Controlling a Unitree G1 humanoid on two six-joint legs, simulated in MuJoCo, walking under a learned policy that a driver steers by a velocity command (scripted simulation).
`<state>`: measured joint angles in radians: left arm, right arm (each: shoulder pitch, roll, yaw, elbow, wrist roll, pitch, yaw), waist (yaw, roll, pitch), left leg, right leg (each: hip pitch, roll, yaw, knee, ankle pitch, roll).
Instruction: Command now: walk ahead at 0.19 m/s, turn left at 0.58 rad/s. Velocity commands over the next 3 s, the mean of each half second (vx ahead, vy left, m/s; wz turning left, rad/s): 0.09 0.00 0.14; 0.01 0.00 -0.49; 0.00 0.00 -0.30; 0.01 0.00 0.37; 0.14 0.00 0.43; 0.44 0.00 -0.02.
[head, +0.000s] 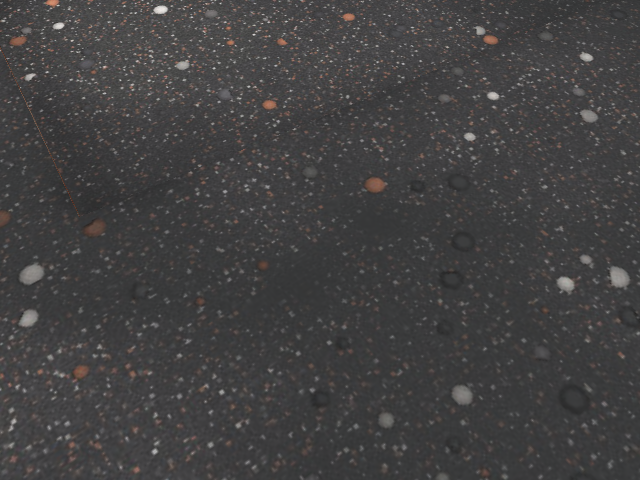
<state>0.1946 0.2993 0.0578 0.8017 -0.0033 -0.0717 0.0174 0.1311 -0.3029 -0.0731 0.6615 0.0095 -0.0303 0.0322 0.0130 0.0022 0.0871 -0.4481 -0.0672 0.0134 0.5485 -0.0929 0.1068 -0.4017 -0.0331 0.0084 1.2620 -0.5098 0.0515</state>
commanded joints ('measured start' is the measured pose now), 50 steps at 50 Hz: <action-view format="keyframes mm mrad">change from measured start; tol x16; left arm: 1 20 127 32 -89 8 10 17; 50 -75 173 60 -259 -11 74 -13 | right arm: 1 47 -145 -43 -70 -17 -4 -16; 50 5 -129 -50 -36 -25 37 -82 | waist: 1 12 53 -213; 15 -4 117 -193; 24 -43 -173 -153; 31 -17 182 -160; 42 -13 160 -177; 45 7 -312 -266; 50 -23 -83 -176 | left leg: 1 285 290 -359 -205 551 220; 6 204 228 -268 -177 574 171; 19 184 30 -81 -13 -197 -91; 28 248 94 -88 -35 -82 -40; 32 361 478 -397 -169 375 194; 39 362 338 -62 -131 449 88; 43 277 300 49 62 299 -13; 44 76 228 119 277 39 -106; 45 -223 75 79 562 -617 -184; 50 -176 106 -98 616 -353 -179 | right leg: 1 -176 -43 76 -14 75 -2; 14 75 -20 45 -618 332 2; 18 235 -150 204 -788 822 -147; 21 111 -135 287 -844 526 -183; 27 76 -84 310 -756 567 -174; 33 -264 20 79 -145 -98 -25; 43 206 83 -94 -800 375 -75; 45 512 -345 555 -842 1078 -375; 50 240 -179 335 -901 704 -288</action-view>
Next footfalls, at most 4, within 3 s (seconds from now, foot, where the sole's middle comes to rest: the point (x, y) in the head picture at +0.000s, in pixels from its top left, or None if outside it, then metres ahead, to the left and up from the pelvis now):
0.32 right None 0.19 -0.16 -0.76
0.88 right None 0.15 -0.20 -0.76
1.34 left None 0.21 0.02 -0.76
2.00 left None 0.21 0.05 -0.76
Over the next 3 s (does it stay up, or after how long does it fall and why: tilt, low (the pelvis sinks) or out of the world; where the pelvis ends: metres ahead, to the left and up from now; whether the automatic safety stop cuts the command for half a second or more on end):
stays up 0.41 0.01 -0.01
